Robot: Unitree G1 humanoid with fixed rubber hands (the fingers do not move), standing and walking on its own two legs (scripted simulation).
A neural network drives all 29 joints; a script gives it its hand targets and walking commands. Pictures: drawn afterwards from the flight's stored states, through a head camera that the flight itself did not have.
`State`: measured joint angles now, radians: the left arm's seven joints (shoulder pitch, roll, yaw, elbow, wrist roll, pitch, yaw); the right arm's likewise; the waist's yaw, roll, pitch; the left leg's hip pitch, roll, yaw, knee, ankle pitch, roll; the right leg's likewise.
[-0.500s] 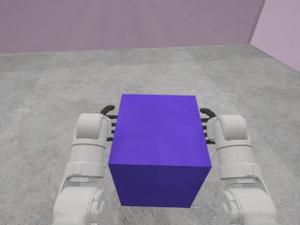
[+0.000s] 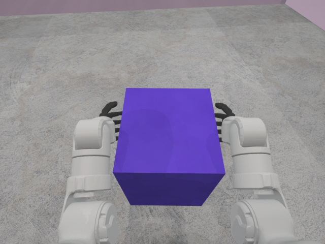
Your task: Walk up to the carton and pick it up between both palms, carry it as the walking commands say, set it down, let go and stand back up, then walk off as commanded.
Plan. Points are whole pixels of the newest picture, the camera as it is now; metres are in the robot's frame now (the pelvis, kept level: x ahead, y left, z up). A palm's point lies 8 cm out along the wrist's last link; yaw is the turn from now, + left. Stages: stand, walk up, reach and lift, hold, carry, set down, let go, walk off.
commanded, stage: carry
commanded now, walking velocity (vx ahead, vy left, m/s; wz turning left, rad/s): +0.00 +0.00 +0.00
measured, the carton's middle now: (166, 151) +0.34 +0.01 +0.03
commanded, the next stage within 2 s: none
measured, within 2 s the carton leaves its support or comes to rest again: neither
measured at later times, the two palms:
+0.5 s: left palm (108, 145) +0.31 +0.14 +0.11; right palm (241, 150) +0.30 -0.15 +0.11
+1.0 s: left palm (112, 148) +0.31 +0.13 +0.10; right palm (240, 154) +0.30 -0.16 +0.09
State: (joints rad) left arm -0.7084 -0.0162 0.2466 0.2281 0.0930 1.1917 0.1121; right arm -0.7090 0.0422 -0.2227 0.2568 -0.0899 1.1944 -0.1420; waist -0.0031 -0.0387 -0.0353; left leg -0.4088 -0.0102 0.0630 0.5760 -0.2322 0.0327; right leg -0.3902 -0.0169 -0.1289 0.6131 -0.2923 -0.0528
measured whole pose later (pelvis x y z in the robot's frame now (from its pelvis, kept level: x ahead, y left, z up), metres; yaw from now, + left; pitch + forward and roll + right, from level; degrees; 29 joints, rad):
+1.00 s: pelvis -0.04 -0.01 +0.00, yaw +0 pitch +2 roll +0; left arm -0.62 -0.05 0.21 0.35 0.13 1.05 0.09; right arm -0.59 0.04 -0.20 0.33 -0.11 1.07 -0.12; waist 0.00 0.01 -0.08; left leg -0.40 0.02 0.06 0.53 -0.16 0.02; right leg -0.37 0.01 -0.14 0.53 -0.20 -0.08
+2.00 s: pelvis -0.03 +0.00 +0.00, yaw -1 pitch +1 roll -1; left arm -0.52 -0.09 0.21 0.21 0.14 1.00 0.10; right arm -0.50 0.08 -0.21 0.21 -0.11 1.01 -0.12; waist 0.00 0.00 -0.06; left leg -0.38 0.02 0.07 0.55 -0.19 0.03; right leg -0.34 0.01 -0.13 0.53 -0.21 -0.06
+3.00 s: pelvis -0.03 +0.02 +0.00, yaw -1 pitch +1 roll -1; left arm -0.44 -0.10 0.18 0.17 0.14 0.96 0.09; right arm -0.42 0.11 -0.21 0.16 -0.12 0.96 -0.11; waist 0.01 0.00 -0.07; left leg -0.38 0.00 0.08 0.54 -0.19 0.05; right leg -0.34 -0.01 -0.12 0.53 -0.21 -0.04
